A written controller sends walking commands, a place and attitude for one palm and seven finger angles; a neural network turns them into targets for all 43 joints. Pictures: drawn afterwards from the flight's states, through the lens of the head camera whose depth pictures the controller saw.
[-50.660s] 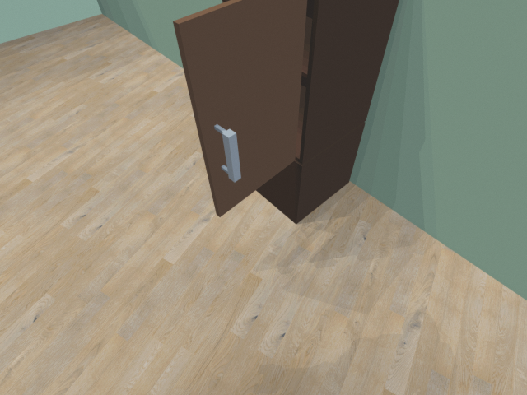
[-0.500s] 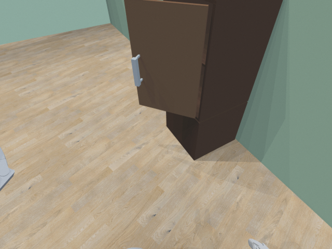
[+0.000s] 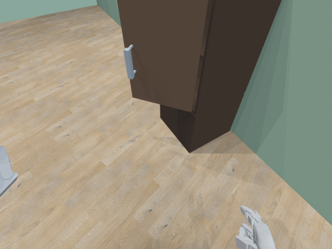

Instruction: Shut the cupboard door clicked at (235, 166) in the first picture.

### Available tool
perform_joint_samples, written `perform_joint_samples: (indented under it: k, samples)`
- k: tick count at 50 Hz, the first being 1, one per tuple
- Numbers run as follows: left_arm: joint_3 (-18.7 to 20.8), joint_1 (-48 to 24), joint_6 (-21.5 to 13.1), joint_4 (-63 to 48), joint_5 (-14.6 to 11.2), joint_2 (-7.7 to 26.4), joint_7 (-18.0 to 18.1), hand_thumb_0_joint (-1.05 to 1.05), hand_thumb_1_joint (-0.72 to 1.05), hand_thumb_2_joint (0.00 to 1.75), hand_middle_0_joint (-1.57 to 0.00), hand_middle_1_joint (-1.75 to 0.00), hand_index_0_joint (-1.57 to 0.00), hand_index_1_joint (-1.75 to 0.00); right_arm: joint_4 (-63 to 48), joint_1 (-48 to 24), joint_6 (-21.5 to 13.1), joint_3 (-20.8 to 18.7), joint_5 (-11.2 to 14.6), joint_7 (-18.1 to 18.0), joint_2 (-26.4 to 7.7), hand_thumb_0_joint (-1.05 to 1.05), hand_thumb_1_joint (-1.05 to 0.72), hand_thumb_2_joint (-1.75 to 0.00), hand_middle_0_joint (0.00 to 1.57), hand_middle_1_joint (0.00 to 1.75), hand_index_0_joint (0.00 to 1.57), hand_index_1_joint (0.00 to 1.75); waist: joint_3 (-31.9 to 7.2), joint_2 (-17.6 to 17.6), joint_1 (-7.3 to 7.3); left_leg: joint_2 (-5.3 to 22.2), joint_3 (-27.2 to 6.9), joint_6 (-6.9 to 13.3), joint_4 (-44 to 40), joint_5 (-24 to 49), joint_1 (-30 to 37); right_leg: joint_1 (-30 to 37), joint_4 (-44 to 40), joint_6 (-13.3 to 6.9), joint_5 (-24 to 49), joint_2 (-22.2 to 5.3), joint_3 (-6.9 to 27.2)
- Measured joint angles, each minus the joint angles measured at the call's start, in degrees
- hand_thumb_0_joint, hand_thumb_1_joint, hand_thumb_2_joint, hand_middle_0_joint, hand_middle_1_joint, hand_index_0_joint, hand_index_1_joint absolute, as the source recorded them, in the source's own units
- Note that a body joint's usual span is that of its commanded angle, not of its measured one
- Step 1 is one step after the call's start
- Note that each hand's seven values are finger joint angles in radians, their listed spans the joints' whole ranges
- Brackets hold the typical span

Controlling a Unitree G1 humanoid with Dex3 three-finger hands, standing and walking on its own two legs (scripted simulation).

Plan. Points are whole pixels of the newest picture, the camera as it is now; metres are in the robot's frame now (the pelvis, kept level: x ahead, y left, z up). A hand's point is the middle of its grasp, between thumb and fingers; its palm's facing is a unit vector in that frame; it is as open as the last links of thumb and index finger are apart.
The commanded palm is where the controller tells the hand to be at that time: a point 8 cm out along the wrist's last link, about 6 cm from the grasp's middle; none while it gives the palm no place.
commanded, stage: stop stepping back and stand still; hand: left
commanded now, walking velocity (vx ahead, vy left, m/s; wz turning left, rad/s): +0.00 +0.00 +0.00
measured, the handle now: (131, 62) +0.93 +0.23 -0.08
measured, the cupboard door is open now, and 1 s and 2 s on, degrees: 39 39 39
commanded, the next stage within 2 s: let the arm hang, fingers relaxed in 0.14 s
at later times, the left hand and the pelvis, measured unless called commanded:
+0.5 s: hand out of the picture +0.09 +0.20 -0.14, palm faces -0.05 -0.97 -0.22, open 7.4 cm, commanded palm none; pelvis -0.02 +0.02 -0.01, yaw +1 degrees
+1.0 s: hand out of the picture -0.06 +0.22 -0.16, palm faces +0.03 -0.97 -0.26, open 7.4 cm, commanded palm none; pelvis -0.02 +0.02 +0.01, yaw +0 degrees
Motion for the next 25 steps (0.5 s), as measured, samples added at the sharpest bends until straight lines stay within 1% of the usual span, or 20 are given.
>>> perform_joint_samples:
  k: [6, 12, 13, 14, 16, 17, 19, 20, 22, 25]
  samples:
    - [-2.4, 0.1, 2.3, 2.4, -0.1, -1.8, -0.4, 0.01, 0.88, 0.90, -0.21, -0.30, -0.21, -0.30, 1.8, 2.5, 1.3, 0.7, -0.1, -0.5, 0.2, 0.01, -0.90, -0.90, 0.20, 0.30, 0.21, 0.30, -1.6, 0.2, -0.10, -0.5, 0.1, 0.4, -0.5, -0.2, 0.9, 1.0, -0.5, 0.5, -0.1, -0.5, 0.0]
    - [-2.6, -1.5, 2.5, 2.8, 0.1, -2.6, -0.1, 0.01, 0.88, 0.90, -0.21, -0.30, -0.21, -0.30, 2.6, 3.4, 1.4, 0.4, -0.3, -0.8, -0.5, 0.01, -0.90, -0.90, 0.20, 0.30, 0.21, 0.30, -2.4, -0.8, -0.13, -0.5, -0.2, 0.6, -0.5, -0.1, 1.1, 1.7, -1.6, 0.6, 0.5, -0.3, -0.2]
    - [-3.9, -3.1, 1.3, 5.6, 0.7, -2.4, -0.6, 0.01, 0.88, 0.90, -0.21, -0.30, -0.21, -0.30, 3.6, 3.2, -0.1, -0.1, -0.2, 0.2, -1.1, 0.01, -0.90, -0.90, 0.20, 0.30, 0.21, 0.30, -2.6, -0.5, 0.05, -0.5, -0.3, 0.7, 0.0, -0.1, 0.5, 1.2, -1.2, 0.6, 0.5, -0.4, -0.3]
    - [-6.3, -6.0, 1.5, 10.5, 1.6, -2.3, -2.0, 0.01, 0.89, 0.90, -0.20, -0.30, -0.21, -0.30, 5.0, 2.8, -1.1, -0.6, -0.3, 1.5, -2.3, 0.01, -0.90, -0.90, 0.20, 0.30, 0.21, 0.30, -2.8, 0.0, 0.42, -0.7, -0.5, 0.8, 0.8, -0.2, -0.3, 0.5, -0.2, 0.7, 0.2, -0.6, -0.6]
    - [-11.7, -11.8, 5.5, 22.9, 2.9, -3.3, -5.1, 0.00, 0.89, 0.90, -0.20, -0.30, -0.20, -0.30, 7.4, 1.0, -0.6, -0.9, -0.7, 3.3, -5.2, 0.01, -0.90, -0.90, 0.20, 0.30, 0.21, 0.30, -2.9, 1.7, 0.74, -1.2, -0.6, 1.4, 2.3, -0.5, -1.6, -1.0, 2.1, 1.0, -0.6, -1.2, -0.8]
    - [-14.2, -14.0, 7.5, 29.7, 3.4, -4.2, -6.3, 0.00, 0.89, 0.90, -0.20, -0.30, -0.20, -0.30, 8.4, 0.0, 0.0, -1.1, -0.9, 3.8, -6.4, 0.01, -0.90, -0.90, 0.20, 0.30, 0.21, 0.30, -2.9, 2.5, 0.58, -1.4, -0.4, 1.7, 3.0, -0.6, -2.2, -1.8, 3.1, 1.2, -0.9, -1.5, -0.7]
    - [-18.8, -17.0, 10.8, 42.5, 4.0, -6.3, -8.1, 0.00, 0.90, 0.90, -0.19, -0.30, -0.20, -0.30, 9.7, -1.7, 1.2, -1.3, -1.4, 4.2, -7.9, 0.01, -0.90, -0.90, 0.20, 0.30, 0.21, 0.30, -2.2, 3.5, -0.22, -1.7, -0.1, 2.1, 3.6, -0.6, -2.8, -2.8, 4.6, 1.5, -1.2, -2.0, -0.4]
    - [-20.8, -17.8, 11.8, 47.9, 4.1, -7.5, -8.8, 0.00, 0.90, 0.90, -0.19, -0.30, -0.20, -0.30, 10.2, -2.2, 1.7, -1.3, -1.5, 4.2, -8.2, 0.01, -0.90, -0.90, 0.20, 0.30, 0.21, 0.30, -1.7, 3.5, -0.72, -1.8, 0.1, 2.2, 3.6, -0.5, -2.8, -3.1, 5.0, 1.6, -1.3, -2.2, -0.2]
    - [-23.9, -18.3, 13.0, 57.0, 4.4, -9.8, -9.6, 0.01, 0.90, 0.90, -0.19, -0.30, -0.20, -0.30, 11.1, -2.3, 2.4, -1.2, -1.9, 4.2, -7.9, 0.01, -0.90, -0.90, 0.20, 0.30, 0.20, 0.30, -0.5, 2.4, -1.52, -2.0, 0.4, 2.3, 3.3, -0.1, -2.5, -3.3, 5.6, 1.5, -1.3, -2.5, 0.1]
    - [-26.6, -17.6, 13.7, 67.2, 4.4, -13.1, -9.8, 0.01, 0.90, 0.90, -0.20, -0.30, -0.20, -0.30, 13.1, -0.7, 3.5, -0.6, -2.3, 4.3, -6.4, 0.00, -0.90, -0.90, 0.20, 0.30, 0.20, 0.30, 1.1, -0.6, -1.99, -2.3, 0.4, 2.1, 2.2, 0.6, -1.6, -2.8, 5.5, 1.4, -1.2, -2.6, 0.0]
